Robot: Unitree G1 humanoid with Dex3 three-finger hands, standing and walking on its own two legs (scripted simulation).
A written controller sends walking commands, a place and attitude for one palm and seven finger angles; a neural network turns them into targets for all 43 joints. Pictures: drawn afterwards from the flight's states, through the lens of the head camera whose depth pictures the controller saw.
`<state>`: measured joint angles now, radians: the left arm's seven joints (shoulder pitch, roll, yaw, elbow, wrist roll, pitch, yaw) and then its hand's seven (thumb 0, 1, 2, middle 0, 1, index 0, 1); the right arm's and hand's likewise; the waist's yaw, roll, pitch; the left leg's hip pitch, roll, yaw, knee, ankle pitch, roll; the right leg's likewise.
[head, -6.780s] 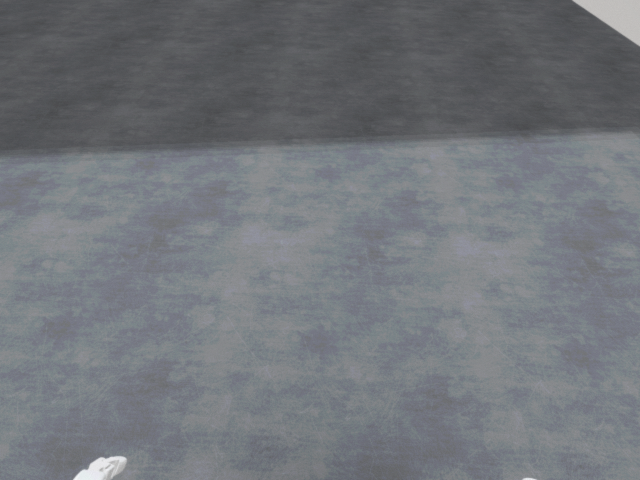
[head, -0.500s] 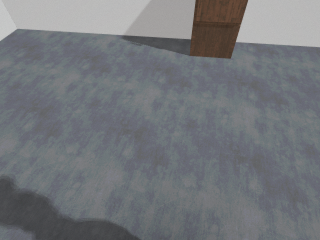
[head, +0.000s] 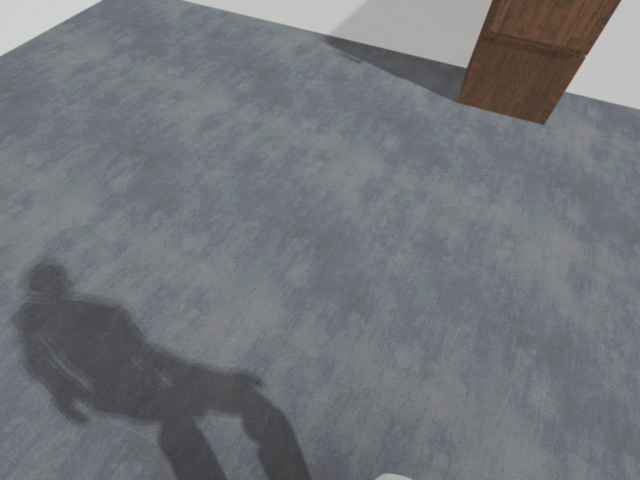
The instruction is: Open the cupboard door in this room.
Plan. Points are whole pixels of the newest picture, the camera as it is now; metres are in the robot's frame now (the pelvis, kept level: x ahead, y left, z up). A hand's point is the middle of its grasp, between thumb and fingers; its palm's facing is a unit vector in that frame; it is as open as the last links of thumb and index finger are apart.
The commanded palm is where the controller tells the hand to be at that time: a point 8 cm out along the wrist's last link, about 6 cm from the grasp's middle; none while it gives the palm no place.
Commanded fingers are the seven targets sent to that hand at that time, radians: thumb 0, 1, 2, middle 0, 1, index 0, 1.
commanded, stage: turn or walk to find it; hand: left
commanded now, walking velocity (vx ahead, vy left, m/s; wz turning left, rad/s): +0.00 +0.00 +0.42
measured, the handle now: out of the picture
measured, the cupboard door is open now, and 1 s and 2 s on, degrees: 0 0 0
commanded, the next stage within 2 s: none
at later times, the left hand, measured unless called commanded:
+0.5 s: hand out of the picture +0.03 +0.15 -0.15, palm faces +0.22 -0.94 -0.27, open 7.4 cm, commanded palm none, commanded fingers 0.00 0.90 0.90 -0.20 -0.30 -0.20 -0.30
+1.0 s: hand out of the picture -0.02 +0.21 -0.16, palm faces +0.42 -0.87 -0.26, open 7.4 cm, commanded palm none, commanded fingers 0.00 0.90 0.90 -0.20 -0.30 -0.20 -0.30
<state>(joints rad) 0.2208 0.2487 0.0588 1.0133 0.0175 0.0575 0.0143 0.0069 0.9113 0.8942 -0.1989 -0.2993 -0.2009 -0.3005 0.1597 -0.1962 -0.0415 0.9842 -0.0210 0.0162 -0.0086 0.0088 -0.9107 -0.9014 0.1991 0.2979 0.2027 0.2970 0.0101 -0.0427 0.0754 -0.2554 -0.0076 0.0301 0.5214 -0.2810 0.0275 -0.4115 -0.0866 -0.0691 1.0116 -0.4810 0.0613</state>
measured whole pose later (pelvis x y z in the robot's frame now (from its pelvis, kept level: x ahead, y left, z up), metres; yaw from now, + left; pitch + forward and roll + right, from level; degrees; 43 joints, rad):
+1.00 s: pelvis -0.01 -0.01 +0.00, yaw +24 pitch +0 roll +0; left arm 0.17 0.25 0.05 0.94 0.01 0.05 0.01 0.01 0.91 0.89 -0.20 -0.30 -0.20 -0.30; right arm 0.16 -0.19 -0.03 0.95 -0.02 0.02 0.00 0.01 -0.91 -0.90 0.20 0.30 0.21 0.30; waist 0.00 -0.01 0.07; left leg -0.22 -0.02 0.00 0.47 -0.26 0.02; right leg -0.41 -0.08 -0.04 0.90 -0.45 0.09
